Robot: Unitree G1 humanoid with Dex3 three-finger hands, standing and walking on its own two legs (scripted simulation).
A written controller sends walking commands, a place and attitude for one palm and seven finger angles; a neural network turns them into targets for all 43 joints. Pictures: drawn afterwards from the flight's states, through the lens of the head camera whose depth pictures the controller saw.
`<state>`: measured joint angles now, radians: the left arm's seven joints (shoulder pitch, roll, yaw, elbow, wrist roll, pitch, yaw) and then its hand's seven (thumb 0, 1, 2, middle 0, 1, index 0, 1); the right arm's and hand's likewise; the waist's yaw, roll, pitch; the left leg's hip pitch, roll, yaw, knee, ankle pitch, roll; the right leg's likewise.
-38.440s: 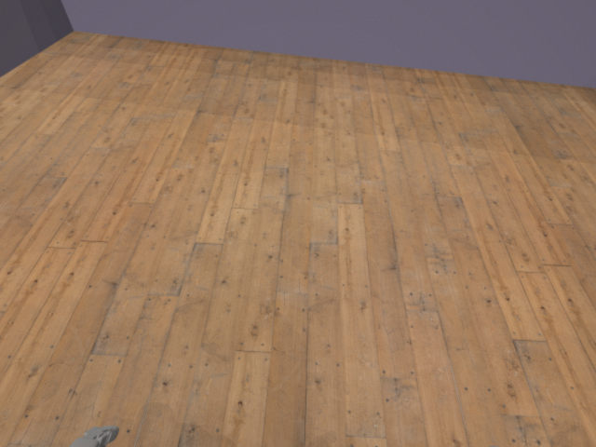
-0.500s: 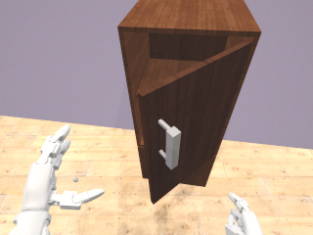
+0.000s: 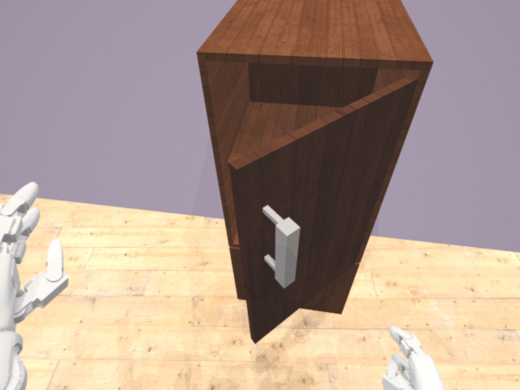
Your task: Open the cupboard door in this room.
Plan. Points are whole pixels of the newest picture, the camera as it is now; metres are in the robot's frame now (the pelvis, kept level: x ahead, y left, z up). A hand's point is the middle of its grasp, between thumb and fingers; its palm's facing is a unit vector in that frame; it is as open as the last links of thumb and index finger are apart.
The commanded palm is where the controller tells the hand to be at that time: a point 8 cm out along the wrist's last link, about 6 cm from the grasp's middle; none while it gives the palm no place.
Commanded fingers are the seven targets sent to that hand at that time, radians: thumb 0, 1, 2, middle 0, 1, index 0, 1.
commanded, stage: draw the hand back to the body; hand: left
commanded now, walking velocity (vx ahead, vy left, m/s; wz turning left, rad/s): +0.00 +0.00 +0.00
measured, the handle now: (277, 246) +0.33 +0.02 +0.06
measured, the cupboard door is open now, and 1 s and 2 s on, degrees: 47 47 47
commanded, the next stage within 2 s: step back with the hand held close in 0.28 s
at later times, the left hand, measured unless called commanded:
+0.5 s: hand (65, 272) +0.19 +0.26 +0.16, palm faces +0.46 -0.78 -0.44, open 7.4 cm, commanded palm +0.13 +0.29 +0.17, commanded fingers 0.00 0.90 0.90 -0.20 -0.30 -0.20 -0.30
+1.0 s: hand (23, 330) +0.12 +0.27 +0.15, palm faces +0.41 -0.75 -0.52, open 7.4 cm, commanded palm +0.07 +0.31 +0.17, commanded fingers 0.00 0.90 0.90 -0.20 -0.30 -0.20 -0.30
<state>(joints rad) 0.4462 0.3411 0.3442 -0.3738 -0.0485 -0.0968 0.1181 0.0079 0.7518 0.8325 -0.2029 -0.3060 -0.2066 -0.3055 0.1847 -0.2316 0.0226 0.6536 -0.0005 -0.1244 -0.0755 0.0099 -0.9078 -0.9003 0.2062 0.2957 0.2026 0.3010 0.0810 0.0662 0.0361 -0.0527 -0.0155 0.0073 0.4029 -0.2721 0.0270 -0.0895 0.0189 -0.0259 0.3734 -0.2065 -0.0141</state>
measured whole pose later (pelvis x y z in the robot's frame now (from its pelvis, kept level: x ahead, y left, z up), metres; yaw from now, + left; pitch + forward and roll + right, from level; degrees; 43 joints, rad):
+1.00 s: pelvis -0.08 +0.01 -0.01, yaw -1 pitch +0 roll +0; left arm 0.55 0.41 0.42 -0.49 0.00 -0.21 0.15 0.01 0.89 0.89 -0.21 -0.31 -0.22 -0.31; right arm 0.22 -0.23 0.00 0.55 0.01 -0.06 -0.09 0.01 -0.91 -0.90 0.21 0.30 0.20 0.30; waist 0.01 0.00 0.04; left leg -0.34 -0.03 0.04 0.56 -0.23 0.06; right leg -0.37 0.00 0.00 0.52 -0.14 0.01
